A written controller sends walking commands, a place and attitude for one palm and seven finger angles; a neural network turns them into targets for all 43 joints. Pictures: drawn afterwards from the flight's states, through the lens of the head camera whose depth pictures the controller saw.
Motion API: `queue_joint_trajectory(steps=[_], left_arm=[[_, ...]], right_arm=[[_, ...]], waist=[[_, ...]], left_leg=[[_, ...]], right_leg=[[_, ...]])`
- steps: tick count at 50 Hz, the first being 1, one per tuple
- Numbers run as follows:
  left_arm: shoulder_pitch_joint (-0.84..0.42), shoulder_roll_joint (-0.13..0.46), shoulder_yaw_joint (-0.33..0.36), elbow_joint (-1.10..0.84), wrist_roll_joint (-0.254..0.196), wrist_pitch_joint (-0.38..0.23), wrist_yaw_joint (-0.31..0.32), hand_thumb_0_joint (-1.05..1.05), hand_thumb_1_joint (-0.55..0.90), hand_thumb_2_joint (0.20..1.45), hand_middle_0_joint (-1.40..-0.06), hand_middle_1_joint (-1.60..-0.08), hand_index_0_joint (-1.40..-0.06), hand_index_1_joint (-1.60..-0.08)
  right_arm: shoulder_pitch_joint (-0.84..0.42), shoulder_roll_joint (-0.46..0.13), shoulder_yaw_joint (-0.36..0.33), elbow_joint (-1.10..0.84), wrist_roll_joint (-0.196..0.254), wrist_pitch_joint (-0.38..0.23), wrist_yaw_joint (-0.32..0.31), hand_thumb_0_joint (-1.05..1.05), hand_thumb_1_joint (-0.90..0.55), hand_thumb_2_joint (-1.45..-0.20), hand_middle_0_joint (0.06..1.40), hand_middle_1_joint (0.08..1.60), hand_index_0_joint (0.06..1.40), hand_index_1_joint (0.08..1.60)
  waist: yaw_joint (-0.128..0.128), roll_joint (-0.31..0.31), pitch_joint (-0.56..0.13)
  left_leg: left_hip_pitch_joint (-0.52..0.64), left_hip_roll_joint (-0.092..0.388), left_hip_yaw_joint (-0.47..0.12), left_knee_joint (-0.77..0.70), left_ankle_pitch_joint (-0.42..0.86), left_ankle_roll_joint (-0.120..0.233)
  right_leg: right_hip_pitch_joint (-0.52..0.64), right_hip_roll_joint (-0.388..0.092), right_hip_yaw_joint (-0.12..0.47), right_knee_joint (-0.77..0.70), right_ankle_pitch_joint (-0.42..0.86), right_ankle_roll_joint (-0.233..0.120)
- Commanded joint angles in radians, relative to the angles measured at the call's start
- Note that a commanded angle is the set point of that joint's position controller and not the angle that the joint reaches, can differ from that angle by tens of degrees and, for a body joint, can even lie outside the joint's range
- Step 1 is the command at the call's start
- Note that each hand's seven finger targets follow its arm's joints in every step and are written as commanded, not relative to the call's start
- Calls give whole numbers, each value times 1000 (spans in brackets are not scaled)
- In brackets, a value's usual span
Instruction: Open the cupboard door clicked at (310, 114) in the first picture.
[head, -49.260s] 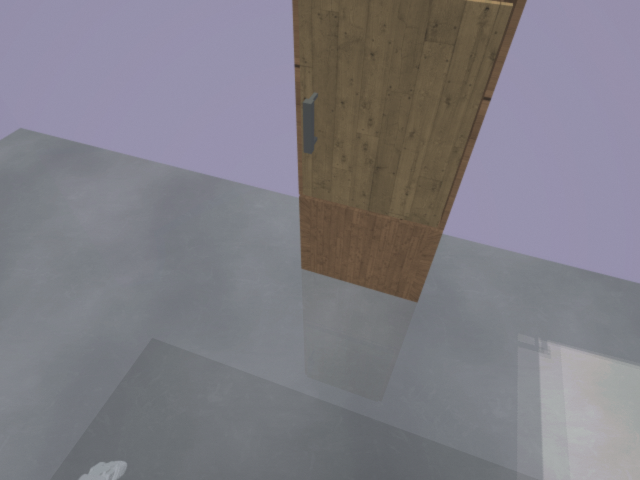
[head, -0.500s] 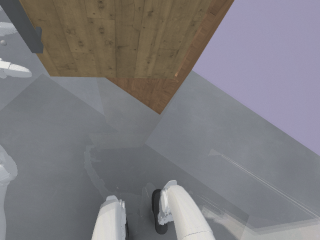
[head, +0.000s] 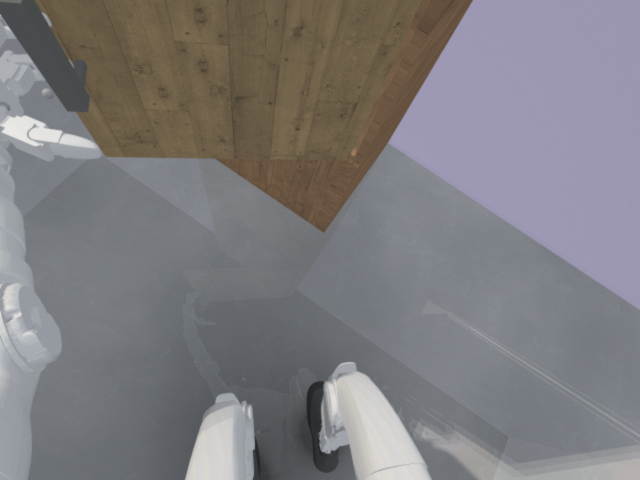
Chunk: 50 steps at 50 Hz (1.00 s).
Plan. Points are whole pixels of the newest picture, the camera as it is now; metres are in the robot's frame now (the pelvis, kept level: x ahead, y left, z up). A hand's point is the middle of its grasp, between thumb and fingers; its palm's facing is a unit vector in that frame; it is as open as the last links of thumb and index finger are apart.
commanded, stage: slide the fingers in behind the handle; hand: left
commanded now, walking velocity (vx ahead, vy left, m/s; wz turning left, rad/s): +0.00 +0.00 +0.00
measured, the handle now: (52, 41) +0.59 +0.25 +0.06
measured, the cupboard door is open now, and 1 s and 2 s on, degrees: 38 38 47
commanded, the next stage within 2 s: close the thumb around the handle in 0.68 s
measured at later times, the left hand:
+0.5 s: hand (69, 92) +0.53 +0.23 +0.05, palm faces +0.05 -1.00 -0.02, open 14.0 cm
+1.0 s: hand (71, 93) +0.53 +0.22 +0.05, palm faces +0.03 -1.00 -0.01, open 12.6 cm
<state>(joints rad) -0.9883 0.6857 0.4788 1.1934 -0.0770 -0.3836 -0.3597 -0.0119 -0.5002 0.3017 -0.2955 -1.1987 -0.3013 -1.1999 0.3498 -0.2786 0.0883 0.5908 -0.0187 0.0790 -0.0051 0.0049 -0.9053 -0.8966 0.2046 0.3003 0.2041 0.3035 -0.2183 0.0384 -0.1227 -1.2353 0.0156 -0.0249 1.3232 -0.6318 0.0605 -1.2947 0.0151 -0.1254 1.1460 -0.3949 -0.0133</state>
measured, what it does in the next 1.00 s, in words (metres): stands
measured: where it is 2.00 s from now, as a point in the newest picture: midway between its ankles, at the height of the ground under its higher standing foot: (286, 467)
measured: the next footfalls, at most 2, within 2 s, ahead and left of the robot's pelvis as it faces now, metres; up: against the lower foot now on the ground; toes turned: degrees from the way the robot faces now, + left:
none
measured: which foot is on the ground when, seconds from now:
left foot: down 0.00-1.00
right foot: down 0.00-1.00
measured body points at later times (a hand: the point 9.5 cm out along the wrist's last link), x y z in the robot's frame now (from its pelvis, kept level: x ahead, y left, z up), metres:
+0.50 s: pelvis +0.00 +0.00 +0.00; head +0.18 +0.03 +0.41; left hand +0.52 +0.28 +0.05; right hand +0.01 -0.26 -0.10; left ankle -0.02 +0.07 -0.62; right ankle +0.07 -0.12 -0.62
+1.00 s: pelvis +0.00 +0.00 +0.00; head +0.18 +0.04 +0.41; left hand +0.52 +0.28 +0.05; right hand +0.01 -0.26 -0.10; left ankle -0.02 +0.07 -0.62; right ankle +0.07 -0.12 -0.62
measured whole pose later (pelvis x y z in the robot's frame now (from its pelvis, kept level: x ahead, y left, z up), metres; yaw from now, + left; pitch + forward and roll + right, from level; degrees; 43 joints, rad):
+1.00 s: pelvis +0.00 +0.00 +0.00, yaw +0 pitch +30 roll -6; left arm -0.97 0.61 0.44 1.19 -0.07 -0.42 -0.30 -0.01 -0.29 0.39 -0.31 -1.22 -0.32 -1.22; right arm 0.35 -0.27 0.08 0.60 -0.03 0.08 0.00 0.01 -0.91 -0.90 0.20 0.30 0.20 0.30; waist -0.21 0.05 -0.13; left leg -1.21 0.01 -0.02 1.31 -0.63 0.06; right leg -1.27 0.01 -0.12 1.14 -0.40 -0.01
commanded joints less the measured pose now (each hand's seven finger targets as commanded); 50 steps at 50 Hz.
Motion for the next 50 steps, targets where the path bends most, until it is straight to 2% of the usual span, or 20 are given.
queue_joint_trajectory(steps=[1, 4, 6, 8, 10, 14, 17, 19, 22, 24, 26, 28, 31, 34, 36, 39, 42, 45, 48, 50], left_arm=[[-395, 265, 14, -184, -14, -71, 10, 0, -500, 300, -300, -1200, -300, -1200], [-389, 230, -7, -208, -14, -78, 17, 0, -500, 300, -300, -1200, -300, -1200], [-385, 217, -8, -198, -20, -72, 25, 0, -500, 300, -300, -1200, -300, -1200], [-413, 221, -3, -224, -21, -81, 33, 0, -500, 300, -300, -1200, -300, -1200], [-385, 221, 7, -231, -20, -87, 43, 0, -500, 300, -300, -1200, -300, -1200], [-365, 192, -6, -206, -15, -94, 59, 0, -500, 300, -300, -1200, -300, -1200], [-389, 241, 24, -215, -12, -105, 68, 0, -500, 300, -300, -1200, -300, -1200], [-356, 245, 30, -210, -7, -113, 66, 0, -500, 300, -300, -1200, -300, -1200], [-383, 206, -4, -180, -16, -114, 56, 0, -500, 300, -300, -1200, -300, -1200], [-373, 224, 9, -157, -19, -107, 47, 0, -500, 300, -300, -1200, -300, -1200], [-384, 252, 23, -171, -20, -106, 40, 0, -500, 300, -300, -1200, -300, -1200], [-380, 234, 11, -194, -22, -114, 31, 0, -500, 300, -300, -1200, -300, -1200], [-386, 193, -20, -177, -29, -100, 21, 0, -500, 300, -300, -1200, -300, -1200], [-415, 205, -12, -214, -32, -103, 23, 0, -500, 300, -300, -1200, -300, -1200], [-399, 208, -8, -177, -29, -92, 28, 0, -500, 300, -300, -1200, -300, -1200], [-407, 202, -10, -236, -22, -109, 38, 0, -500, 300, -300, -1200, -300, -1200], [-405, 166, -30, -223, -28, -107, 45, 0, -332, 372, -312, -1218, -312, -1218], [-391, 186, -15, -185, -18, -93, 56, 0, -164, 444, -324, -1236, -324, -1236], [-420, 202, -8, -240, -10, -113, 69, 0, 4, 516, -336, -1254, -336, -1254], [-366, 168, -17, -209, -17, -115, 69, 0, 116, 564, -344, -1266, -344, -1266]], right_arm=[[220, -207, -72, -13, -5, -2, -14, 0, -900, -900, 200, 300, 200, 300], [223, -206, -76, -12, -6, -1, -12, 0, -900, -900, 200, 300, 200, 300], [224, -205, -78, -12, -5, 2, -11, 0, -900, -900, 200, 300, 200, 300], [223, -204, -78, -9, -7, 1, -9, 0, -900, -900, 200, 300, 200, 300], [225, -200, -81, -13, -8, 0, -7, 0, -900, -900, 200, 300, 200, 300], [221, -194, -80, -15, -7, 0, -3, 0, -900, -900, 200, 300, 200, 300], [218, -196, -77, -17, -8, -4, -6, 0, -900, -900, 200, 300, 200, 300], [215, -195, -78, -21, -7, -8, -5, 0, -900, -900, 200, 300, 200, 300], [211, -195, -75, -13, -5, -10, -7, 0, -900, -900, 200, 300, 200, 300], [211, -201, -75, -12, -3, -12, -10, 0, -900, -900, 200, 300, 200, 300], [212, -203, -73, -17, -4, -14, -14, 0, -900, -900, 200, 300, 200, 300], [215, -201, -77, -14, -4, -16, -12, 0, -900, -900, 200, 300, 200, 300], [210, -204, -78, -9, -4, -13, -12, 0, -900, -900, 200, 300, 200, 300], [215, -205, -82, -7, -5, -13, -13, 0, -900, -900, 200, 300, 200, 300], [214, -206, -79, -5, -4, -11, -14, 0, -900, -900, 200, 300, 200, 300], [220, -204, -85, -4, -9, -10, -11, 0, -900, -900, 200, 300, 200, 300], [222, -201, -87, 1, -10, -8, -8, 0, -900, -900, 200, 300, 200, 300], [216, -203, -82, -2, -8, 0, -9, 0, -900, -900, 200, 300, 200, 300], [218, -200, -83, -7, -13, -3, -8, 0, -900, -900, 200, 300, 200, 300], [217, -195, -86, -8, -11, -2, -3, 0, -900, -900, 200, 300, 200, 300]], waist=[[-13, 218, -567], [-6, 255, -591], [-13, 211, -575], [-10, 240, -591], [0, 220, -608], [1, 191, -566], [-2, 176, -562], [15, 195, -583], [-14, 166, -524], [-10, 153, -530], [-4, 160, -556], [0, 200, -594], [-18, 181, -557], [-10, 223, -605], [-16, 188, -565], [1, 255, -623], [-12, 236, -594], [-6, 197, -546], [1, 243, -605], [3, 203, -594]], left_leg=[[375, 15, -88, -163, 592, -70], [438, 19, -102, -172, 652, -84], [416, 19, -95, -172, 632, -77], [425, 19, -97, -172, 643, -81], [425, 16, -91, -175, 644, -78], [380, 11, -81, -184, 592, -69], [343, 8, -71, -186, 544, -56], [352, 5, -67, -188, 557, -61], [326, 7, -70, -186, 522, -54], [304, 5, -64, -183, 491, -49], [298, 2, -63, -181, 500, -48], [356, 5, -70, -177, 556, -60], [350, 9, -73, -172, 549, -58], [396, 9, -83, -168, 589, -69], [367, 10, -82, -171, 571, -67], [459, 15, -101, -174, 668, -88], [472, 19, -106, -173, 694, -92], [408, 15, -96, -183, 610, -81], [452, 15, -101, -185, 649, -90], [447, 16, -96, -183, 662, -89]], right_leg=[[352, 33, 68, -56, 253, -14], [328, 30, 61, -55, 257, -17], [344, 32, 64, -62, 264, -12], [342, 29, 65, -58, 269, -14], [374, 30, 68, -61, 285, -14], [392, 30, 74, -68, 277, -14], [424, 29, 83, -68, 275, -16], [437, 27, 86, -67, 282, -16], [407, 29, 84, -72, 260, -15], [414, 28, 88, -74, 245, -12], [438, 27, 91, -67, 262, -13], [413, 27, 85, -61, 279, -15], [381, 27, 80, -63, 264, -11], [369, 27, 76, -56, 270, -14], [366, 28, 73, -59, 260, -13], [341, 26, 65, -52, 271, -17], [319, 29, 61, -57, 273, -16], [341, 29, 64, -63, 247, -15], [349, 27, 65, -58, 261, -18], [359, 30, 65, -63, 274, -15]])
